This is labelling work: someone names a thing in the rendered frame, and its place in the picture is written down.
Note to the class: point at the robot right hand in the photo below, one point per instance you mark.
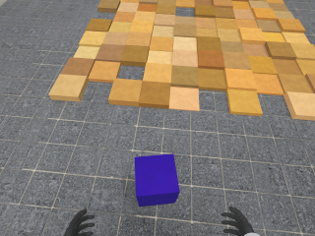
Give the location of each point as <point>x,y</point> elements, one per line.
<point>241,222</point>

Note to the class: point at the robot left hand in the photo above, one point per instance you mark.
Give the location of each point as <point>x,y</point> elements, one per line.
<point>75,225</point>

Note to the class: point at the carton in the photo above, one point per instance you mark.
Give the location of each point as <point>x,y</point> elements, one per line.
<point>156,180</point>

